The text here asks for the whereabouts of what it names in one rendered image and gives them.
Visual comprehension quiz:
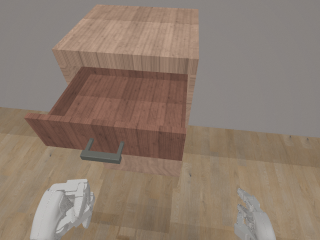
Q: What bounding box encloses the handle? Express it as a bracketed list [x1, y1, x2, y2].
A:
[80, 138, 125, 164]

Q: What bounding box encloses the drawer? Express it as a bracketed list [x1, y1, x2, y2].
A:
[24, 66, 188, 161]

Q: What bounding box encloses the right robot hand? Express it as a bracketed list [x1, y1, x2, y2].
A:
[234, 188, 276, 240]

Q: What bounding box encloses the cabinet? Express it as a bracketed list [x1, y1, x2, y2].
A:
[52, 4, 199, 178]

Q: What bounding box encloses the left robot hand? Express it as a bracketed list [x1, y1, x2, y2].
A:
[29, 179, 95, 240]

